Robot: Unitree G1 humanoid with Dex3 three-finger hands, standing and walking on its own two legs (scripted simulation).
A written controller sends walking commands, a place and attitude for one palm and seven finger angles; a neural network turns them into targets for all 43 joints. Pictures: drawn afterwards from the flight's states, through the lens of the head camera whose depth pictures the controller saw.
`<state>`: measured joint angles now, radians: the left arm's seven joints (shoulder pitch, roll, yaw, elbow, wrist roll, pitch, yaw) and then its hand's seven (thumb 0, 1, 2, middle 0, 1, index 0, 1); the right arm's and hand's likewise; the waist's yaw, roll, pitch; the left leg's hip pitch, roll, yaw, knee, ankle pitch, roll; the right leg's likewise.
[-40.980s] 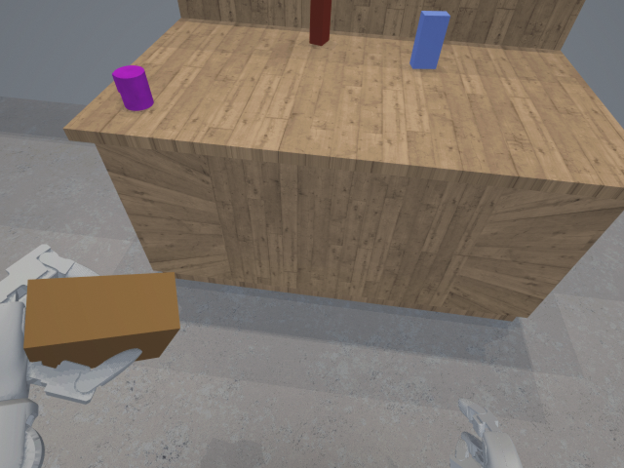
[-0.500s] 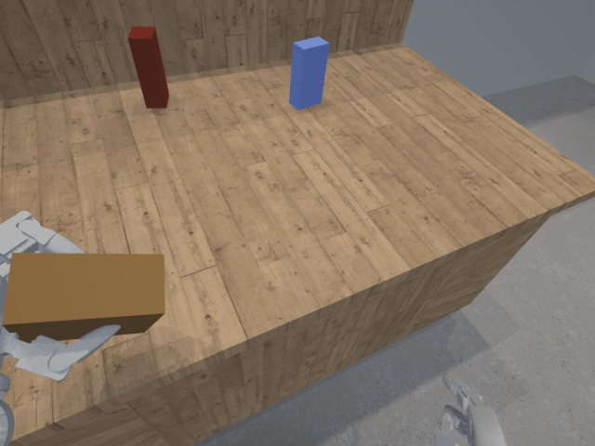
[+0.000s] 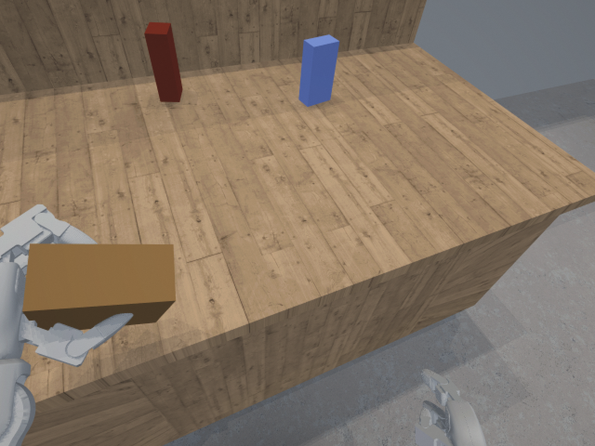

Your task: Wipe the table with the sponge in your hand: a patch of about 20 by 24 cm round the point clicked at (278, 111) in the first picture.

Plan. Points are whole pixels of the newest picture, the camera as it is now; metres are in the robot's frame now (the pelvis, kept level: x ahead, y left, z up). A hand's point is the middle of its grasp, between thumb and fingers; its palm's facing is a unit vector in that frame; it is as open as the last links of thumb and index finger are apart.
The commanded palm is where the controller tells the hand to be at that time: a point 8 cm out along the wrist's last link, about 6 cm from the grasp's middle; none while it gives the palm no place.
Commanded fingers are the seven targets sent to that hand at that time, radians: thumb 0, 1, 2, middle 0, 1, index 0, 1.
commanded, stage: shuffle to correct the standing spot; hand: left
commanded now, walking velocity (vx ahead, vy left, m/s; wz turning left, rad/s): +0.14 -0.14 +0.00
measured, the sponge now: (124, 289) +0.23 +0.21 +0.14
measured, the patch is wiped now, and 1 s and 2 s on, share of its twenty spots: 0.00 0.00 0.00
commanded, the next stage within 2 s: none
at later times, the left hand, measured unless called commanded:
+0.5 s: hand (148, 279) +0.23 +0.18 +0.17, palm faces +0.33 -0.87 -0.37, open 9.7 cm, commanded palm +0.16 +0.23 +0.18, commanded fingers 0.00 0.10 1.30 -1.20 -1.60 -1.20 -1.60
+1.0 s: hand (113, 280) +0.23 +0.21 +0.16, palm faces +0.35 -0.85 -0.39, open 9.7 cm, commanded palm +0.17 +0.25 +0.18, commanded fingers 0.00 0.10 1.30 -1.20 -1.60 -1.20 -1.60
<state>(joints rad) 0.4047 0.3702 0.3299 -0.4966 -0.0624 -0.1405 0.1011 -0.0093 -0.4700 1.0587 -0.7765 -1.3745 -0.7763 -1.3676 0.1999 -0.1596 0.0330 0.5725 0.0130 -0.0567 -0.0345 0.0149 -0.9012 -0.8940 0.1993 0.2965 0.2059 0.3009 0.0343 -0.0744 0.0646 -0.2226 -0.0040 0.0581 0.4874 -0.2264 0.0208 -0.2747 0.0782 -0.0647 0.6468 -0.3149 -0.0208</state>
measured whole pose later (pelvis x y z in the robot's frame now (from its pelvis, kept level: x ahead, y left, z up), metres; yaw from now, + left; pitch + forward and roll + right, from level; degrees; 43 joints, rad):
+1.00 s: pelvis +0.02 -0.03 +0.00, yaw +1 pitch -2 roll -1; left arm 0.46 0.39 0.35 -0.50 -0.08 -0.14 0.08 -0.01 -0.47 1.06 -0.78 -1.38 -0.78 -1.37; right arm 0.18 -0.17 0.03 0.57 0.03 -0.07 -0.04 0.01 -0.90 -0.89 0.20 0.30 0.21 0.30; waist 0.00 -0.01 0.05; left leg -0.23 0.06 -0.02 0.53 -0.27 -0.04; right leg -0.19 0.05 -0.09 0.46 -0.24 -0.06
